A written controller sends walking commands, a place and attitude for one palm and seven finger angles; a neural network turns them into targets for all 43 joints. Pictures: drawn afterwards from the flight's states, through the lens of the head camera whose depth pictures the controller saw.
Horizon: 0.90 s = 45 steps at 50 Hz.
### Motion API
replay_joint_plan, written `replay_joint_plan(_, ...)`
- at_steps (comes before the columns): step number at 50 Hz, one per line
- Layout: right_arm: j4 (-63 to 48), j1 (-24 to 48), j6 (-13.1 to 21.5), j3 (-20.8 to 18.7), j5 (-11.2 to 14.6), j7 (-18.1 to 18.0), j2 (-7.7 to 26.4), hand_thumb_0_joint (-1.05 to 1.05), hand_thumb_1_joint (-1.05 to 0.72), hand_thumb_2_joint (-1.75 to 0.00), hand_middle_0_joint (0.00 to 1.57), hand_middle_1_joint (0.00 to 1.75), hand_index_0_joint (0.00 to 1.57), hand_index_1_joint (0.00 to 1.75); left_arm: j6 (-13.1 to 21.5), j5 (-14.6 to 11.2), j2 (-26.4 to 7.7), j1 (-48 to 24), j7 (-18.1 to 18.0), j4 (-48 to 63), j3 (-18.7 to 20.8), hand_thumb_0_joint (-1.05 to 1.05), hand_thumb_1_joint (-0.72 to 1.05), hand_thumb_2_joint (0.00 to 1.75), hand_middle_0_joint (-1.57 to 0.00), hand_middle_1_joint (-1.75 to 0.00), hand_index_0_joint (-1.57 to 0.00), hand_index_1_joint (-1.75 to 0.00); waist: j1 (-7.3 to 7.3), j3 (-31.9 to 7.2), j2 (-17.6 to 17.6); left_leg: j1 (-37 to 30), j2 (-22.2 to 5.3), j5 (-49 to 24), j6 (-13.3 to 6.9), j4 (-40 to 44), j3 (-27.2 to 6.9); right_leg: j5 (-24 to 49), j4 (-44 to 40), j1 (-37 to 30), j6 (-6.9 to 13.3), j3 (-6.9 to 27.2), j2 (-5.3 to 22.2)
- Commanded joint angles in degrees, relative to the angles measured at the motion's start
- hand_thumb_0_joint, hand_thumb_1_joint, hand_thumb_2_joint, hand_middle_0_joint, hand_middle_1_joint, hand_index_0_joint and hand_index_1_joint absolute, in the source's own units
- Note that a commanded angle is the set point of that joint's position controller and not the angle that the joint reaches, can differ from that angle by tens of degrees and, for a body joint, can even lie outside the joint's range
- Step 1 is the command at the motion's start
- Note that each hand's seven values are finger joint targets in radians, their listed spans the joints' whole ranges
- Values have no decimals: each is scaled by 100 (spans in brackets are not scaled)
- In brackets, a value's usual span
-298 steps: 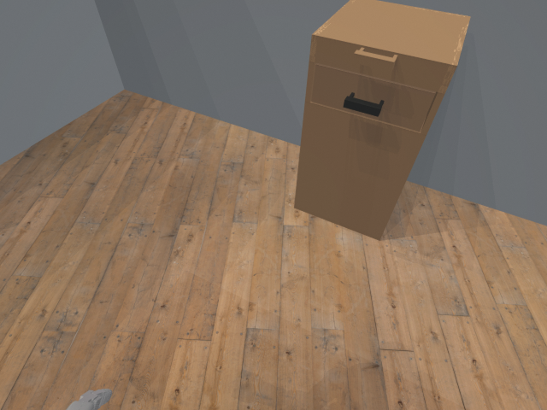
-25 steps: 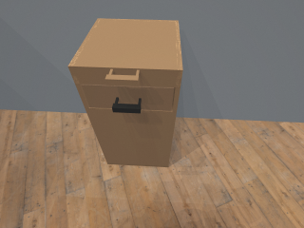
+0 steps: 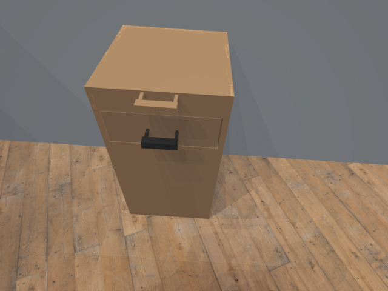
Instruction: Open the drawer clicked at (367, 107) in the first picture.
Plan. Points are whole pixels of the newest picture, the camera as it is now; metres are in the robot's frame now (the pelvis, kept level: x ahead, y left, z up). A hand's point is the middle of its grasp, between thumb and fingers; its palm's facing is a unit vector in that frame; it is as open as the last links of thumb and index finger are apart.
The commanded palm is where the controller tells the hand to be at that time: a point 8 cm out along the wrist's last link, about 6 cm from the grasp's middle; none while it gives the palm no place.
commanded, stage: shuffle to correct the standing spot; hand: left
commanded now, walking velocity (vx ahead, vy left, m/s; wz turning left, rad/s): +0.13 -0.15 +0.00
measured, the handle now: (160, 138) +0.58 +0.14 -0.09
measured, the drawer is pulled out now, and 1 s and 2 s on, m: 0.00 0.00 0.00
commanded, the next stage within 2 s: come to a stop and stand still in 0.20 s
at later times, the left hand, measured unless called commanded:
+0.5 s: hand out of the picture +0.03 +0.06 -0.16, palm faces +0.05 -0.99 -0.14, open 7.4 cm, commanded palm none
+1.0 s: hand out of the picture +0.07 +0.09 -0.16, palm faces +0.02 -0.95 -0.30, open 7.4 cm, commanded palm none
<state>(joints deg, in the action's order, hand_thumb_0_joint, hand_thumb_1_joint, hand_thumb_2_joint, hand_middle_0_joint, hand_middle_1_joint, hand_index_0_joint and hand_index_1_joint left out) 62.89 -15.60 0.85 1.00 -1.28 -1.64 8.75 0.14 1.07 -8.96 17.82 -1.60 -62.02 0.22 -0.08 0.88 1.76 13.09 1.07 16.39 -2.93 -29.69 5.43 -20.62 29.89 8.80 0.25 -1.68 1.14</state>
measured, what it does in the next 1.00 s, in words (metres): steps to the right: left foot, then right foot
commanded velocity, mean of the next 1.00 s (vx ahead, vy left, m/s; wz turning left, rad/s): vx -0.02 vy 0.01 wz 0.00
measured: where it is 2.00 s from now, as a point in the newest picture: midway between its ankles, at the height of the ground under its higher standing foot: outside the picture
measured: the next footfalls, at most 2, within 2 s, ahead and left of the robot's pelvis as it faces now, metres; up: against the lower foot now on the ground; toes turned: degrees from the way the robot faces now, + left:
left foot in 0.66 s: +0.15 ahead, +0.03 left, +0.00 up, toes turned +3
right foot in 0.84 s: +0.06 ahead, -0.16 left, +0.00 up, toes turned -5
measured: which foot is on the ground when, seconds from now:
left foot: down 0.00-0.26, up 0.28-0.64, down 0.66-0.88, up 0.90-1.00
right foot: down 0.00-0.72, up 0.74-0.82, down 0.84-1.00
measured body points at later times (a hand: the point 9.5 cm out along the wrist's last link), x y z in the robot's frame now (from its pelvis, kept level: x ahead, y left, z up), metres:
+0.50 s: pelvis +0.05 -0.08 +0.01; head +0.08 -0.09 +0.46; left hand +0.02 +0.11 -0.15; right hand +0.08 -0.31 -0.15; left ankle +0.08 +0.04 -0.70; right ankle +0.01 -0.13 -0.73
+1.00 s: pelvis +0.04 -0.10 -0.01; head +0.05 -0.13 +0.44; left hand +0.07 +0.14 -0.14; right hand +0.12 -0.32 -0.17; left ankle +0.07 +0.03 -0.72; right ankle +0.02 -0.16 -0.73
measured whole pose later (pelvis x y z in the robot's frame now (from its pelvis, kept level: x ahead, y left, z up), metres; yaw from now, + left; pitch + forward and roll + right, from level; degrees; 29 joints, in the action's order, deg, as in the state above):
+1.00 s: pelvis +0.04 -0.10 -0.01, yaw -3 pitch -1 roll +2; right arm 53.6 -10.7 -2.1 -1.6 -1.0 -0.1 10.4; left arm 0.9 1.7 -8.8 18.6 -3.2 -54.6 1.2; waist -1.1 2.0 -2.1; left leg 19.4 -0.1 20.1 -1.3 -39.3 3.4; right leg -21.5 36.2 14.1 4.8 -4.4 -0.5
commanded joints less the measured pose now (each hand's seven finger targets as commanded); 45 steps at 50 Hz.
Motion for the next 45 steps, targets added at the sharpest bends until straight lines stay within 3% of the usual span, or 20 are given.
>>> replay_joint_plan(1, -174, -645, 23, -324, -37, -94, 1047, 0, -90, -90, 20, 30, 20, 30, -48, 101, -330, 266, 68, 270, 101, 0, 90, 90, -20, -30, -20, -30, 176, 532, -837, -380, -1706, 699, -656, 1554, -2034, -563, 703, 1527, 184, -236, -43)
replay_joint_plan(5, -225, -780, 84, -370, -84, -103, 1028, 0, -90, -90, 20, 30, 20, 30, -45, 102, -283, -27, 166, 474, 172, 0, 90, 90, -20, -30, -20, -30, 265, 342, -772, -412, -2120, 90, -1066, 1602, -2204, -930, 1892, 2031, 248, 71, 222)
replay_joint_plan(10, -308, -305, 77, -408, -43, -64, 949, 0, -90, -90, 20, 30, 20, 30, 22, 75, -140, 762, 226, 179, 211, 0, 90, 90, -20, -30, -20, -30, -204, -4, -415, 768, -1427, 395, -459, 674, -910, 496, -131, -37, 135, -404, -25)
replay_joint_plan(11, -327, -354, 82, -378, -20, -48, 767, 0, -90, -90, 20, 30, 20, 30, 53, 101, -349, 936, 198, 120, 270, 0, 90, 90, -20, -30, -20, -30, -280, 3, 218, 1388, -1045, 909, -253, 75, -520, 156, -581, -630, 218, 87, 297)
replay_joint_plan(12, -446, -271, 69, -298, 19, -13, 438, 0, -90, -90, 20, 30, 20, 30, 74, 105, -699, 1151, 139, 97, 326, 0, 90, 90, -20, -30, -20, -30, -372, 148, 1380, 2264, -377, 1484, -2, -960, 94, -646, -1292, -949, 576, 1446, 1154)
replay_joint_plan(13, -636, 90, 55, -280, 8, 22, 403, 0, -90, -90, 20, 30, 20, 30, 66, 65, -945, 1392, 89, 113, 398, 0, 90, 90, -20, -30, -20, -30, -579, 282, 1656, 2525, -219, 1958, 15, -2350, 172, -1208, -2058, -568, 1071, 2457, 1940)
replay_joint_plan(15, -604, 201, 29, -348, -40, 79, 510, 0, -90, -90, 20, 30, 20, 30, 153, 42, -656, 995, 42, 161, 342, 0, 90, 90, -20, -30, -20, -30, -289, 775, 917, 2695, -468, 1235, -44, -3523, -307, -892, -2234, 109, 1288, 2243, 1757)
replay_joint_plan(17, -403, -99, 10, -303, -37, 126, 270, 0, -90, -90, 20, 30, 20, 30, 254, 20, -386, 619, -42, 232, 258, 0, 90, 90, -20, -30, -20, -30, 24, 666, -49, 2263, -618, 648, 74, -3485, -382, 905, -1939, 329, 1213, 1399, 1607)
replay_joint_plan(21, -238, -298, -18, -141, 56, 58, -61, 0, -90, -90, 20, 30, 20, 30, 360, 29, -330, 744, -55, 151, 126, 0, 90, 90, -20, -30, -20, -30, 56, 87, -27, 1383, -409, 404, 306, -1878, -168, 4934, -1170, -184, 954, 373, 1232)
replay_joint_plan(26, -507, 90, -96, -206, 114, -16, 174, 0, -90, -90, 20, 30, 20, 30, 230, 20, -641, 978, -130, 152, 250, 0, 90, 90, -20, -30, -20, -30, -164, -225, 299, 1260, -205, 314, 358, -1023, -190, 6295, -505, -854, 912, 592, 1463)
replay_joint_plan(30, -677, 115, -164, -280, 75, -41, 331, 0, -90, -90, 20, 30, 20, 30, 126, 22, -695, 880, -152, 272, 316, 0, 90, 90, -20, -30, -20, -30, -70, -88, 370, 760, -160, -130, 307, -400, -181, 5941, -90, -516, 941, 664, 1465)
replay_joint_plan(32, -665, -173, -150, -325, 58, -63, 424, 0, -90, -90, 20, 30, 20, 30, 84, 14, -628, 794, -162, 366, 308, 0, 90, 90, -20, -30, -20, -30, 83, -177, 185, -203, -462, -2229, 103, -30, -318, 5060, 273, 130, 617, 427, 1161)
replay_joint_plan(33, -678, -249, -132, -339, 30, -85, 613, 0, -90, -90, 20, 30, 20, 30, 67, -24, -485, 809, -175, 436, 280, 0, 90, 90, -20, -30, -20, -30, 69, -333, -372, -830, -1026, -3953, -204, -83, -762, 3904, 529, 627, 325, 208, 790)
replay_joint_plan(35, -720, -354, -158, -349, 47, -107, 781, 0, -90, -90, 20, 30, 20, 30, 43, 4, -174, 780, -224, 545, 214, 0, 90, 90, -20, -30, -20, -30, -5, -347, -1043, -824, -1878, -5365, -917, 205, -1329, -129, 1155, 949, -6, -110, 148)
replay_joint_plan(36, -773, -67, -146, -316, 55, -116, 757, 0, -90, -90, 20, 30, 20, 30, 1, -13, -200, 759, -203, 518, 217, 0, 90, 90, -20, -30, -20, -30, -116, -252, -1281, -447, -1920, -4938, -1092, 525, -1551, -1105, 1407, 932, -11, -31, 91)
replay_joint_plan(38, -932, 316, -131, -304, 27, -103, 716, 0, -90, -90, 20, 30, 20, 30, -79, -12, -238, 650, -157, 504, 228, 0, 90, 90, -20, -30, -20, -30, -183, 20, -1097, 268, -1856, -3865, -1094, 868, -1500, -1168, 1590, 724, 71, 62, 175)
replay_joint_plan(41, -1065, 623, -185, -332, 18, -31, 763, 0, -90, -90, 20, 30, 20, 30, -73, 47, -200, 1000, -121, 382, 245, 0, 90, 90, -20, -30, -20, -30, -393, -248, -462, 730, -1393, -2079, -659, 476, -1109, 330, 405, 89, 60, 97, 216)
replay_joint_plan(42, -1088, 609, -189, -335, 31, 0, 650, 0, -90, -90, 20, 30, 20, 30, -35, 79, -344, 941, -118, 414, 244, 0, 90, 90, -20, -30, -20, -30, -349, -247, 115, 759, -1019, -1226, -357, 240, -911, 817, -194, 168, 106, 512, 411)
replay_joint_plan(44, -1114, 444, -254, -350, 59, 61, 441, 0, -90, -90, 20, 30, 20, 30, 20, 68, -806, 396, -79, 634, 272, 0, 90, 90, -20, -30, -20, -30, -63, -47, 1238, 765, -192, 265, 186, -584, -287, 1020, -1117, 731, 630, 1655, 1548)
replay_joint_plan(45, -1360, 645, -79, -385, 19, 104, 708, 0, -90, -90, 20, 30, 20, 30, 125, 136, -556, 359, -314, 780, 227, 0, 90, 90, -20, -30, -20, -30, 2, 188, 208, 659, -243, 143, 390, -834, -353, 3216, -735, 518, 679, 1976, 1471)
